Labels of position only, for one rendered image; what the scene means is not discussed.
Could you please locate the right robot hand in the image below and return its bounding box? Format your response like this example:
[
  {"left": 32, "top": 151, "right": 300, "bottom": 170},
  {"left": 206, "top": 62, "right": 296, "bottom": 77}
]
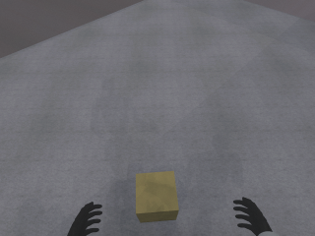
[{"left": 233, "top": 197, "right": 273, "bottom": 236}]

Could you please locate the left robot hand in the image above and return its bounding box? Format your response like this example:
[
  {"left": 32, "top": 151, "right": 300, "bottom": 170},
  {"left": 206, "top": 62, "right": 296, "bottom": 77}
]
[{"left": 67, "top": 202, "right": 102, "bottom": 236}]

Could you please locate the carton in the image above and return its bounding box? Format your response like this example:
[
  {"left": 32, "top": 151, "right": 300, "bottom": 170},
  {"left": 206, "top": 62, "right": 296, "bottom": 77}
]
[{"left": 136, "top": 171, "right": 179, "bottom": 223}]

